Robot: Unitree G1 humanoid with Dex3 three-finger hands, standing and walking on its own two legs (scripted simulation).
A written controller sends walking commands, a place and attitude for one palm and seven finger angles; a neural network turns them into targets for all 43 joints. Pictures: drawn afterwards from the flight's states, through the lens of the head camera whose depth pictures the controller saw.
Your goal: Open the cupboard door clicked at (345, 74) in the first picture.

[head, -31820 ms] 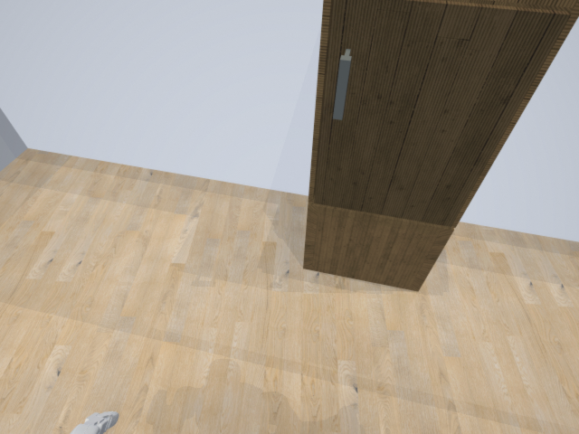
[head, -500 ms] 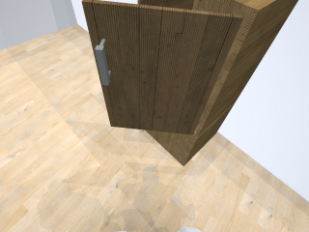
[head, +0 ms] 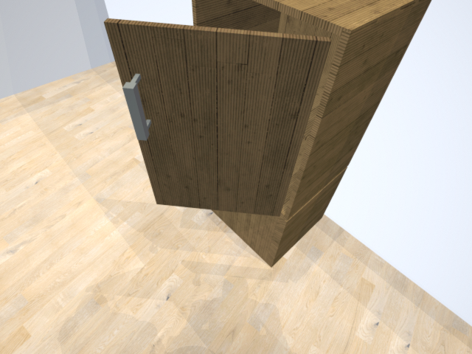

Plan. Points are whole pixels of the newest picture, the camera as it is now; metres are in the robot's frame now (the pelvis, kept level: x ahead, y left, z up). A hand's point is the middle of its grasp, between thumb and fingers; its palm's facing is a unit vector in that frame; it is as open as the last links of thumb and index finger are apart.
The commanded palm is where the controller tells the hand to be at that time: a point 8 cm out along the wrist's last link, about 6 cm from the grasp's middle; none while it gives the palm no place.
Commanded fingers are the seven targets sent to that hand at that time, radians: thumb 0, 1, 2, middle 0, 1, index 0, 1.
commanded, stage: come to a stop and stand still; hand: left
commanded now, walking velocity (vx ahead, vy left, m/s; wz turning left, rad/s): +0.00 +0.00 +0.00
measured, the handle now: (140, 107) +0.59 +0.26 +0.08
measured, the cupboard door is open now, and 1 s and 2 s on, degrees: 41 41 41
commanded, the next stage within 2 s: look again from close up in 0.16 s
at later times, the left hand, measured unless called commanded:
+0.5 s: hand out of the picture +0.00 +0.17 -0.18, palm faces +0.01 -0.98 -0.20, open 7.4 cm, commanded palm none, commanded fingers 0.00 0.90 0.90 -0.20 -0.30 -0.20 -0.30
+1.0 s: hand out of the picture -0.03 +0.20 -0.18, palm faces +0.03 -0.98 -0.19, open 7.4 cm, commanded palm none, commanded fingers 0.00 0.90 0.90 -0.20 -0.30 -0.20 -0.30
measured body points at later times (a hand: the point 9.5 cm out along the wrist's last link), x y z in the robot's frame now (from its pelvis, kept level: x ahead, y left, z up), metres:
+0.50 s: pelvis -0.01 +0.00 +0.00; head +0.00 +0.00 +0.45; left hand +0.00 +0.22 -0.16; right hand +0.02 -0.23 -0.16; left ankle +0.00 +0.12 -0.74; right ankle -0.02 -0.11 -0.74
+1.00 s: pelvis -0.02 +0.02 +0.00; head -0.02 +0.03 +0.45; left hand -0.03 +0.25 -0.17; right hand -0.02 -0.21 -0.16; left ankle +0.00 +0.12 -0.74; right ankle -0.02 -0.11 -0.74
